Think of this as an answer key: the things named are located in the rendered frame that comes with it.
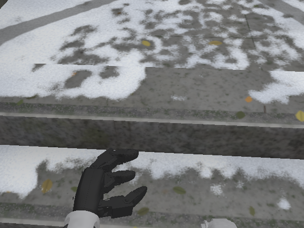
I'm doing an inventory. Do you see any robot right thigh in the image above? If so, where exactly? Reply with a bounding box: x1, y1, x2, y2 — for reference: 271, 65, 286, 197
200, 218, 237, 228

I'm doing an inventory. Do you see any robot left hand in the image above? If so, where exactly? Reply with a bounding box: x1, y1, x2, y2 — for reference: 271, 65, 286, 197
72, 147, 147, 219

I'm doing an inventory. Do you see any robot left forearm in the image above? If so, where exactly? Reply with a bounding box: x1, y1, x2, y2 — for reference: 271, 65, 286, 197
63, 210, 100, 228

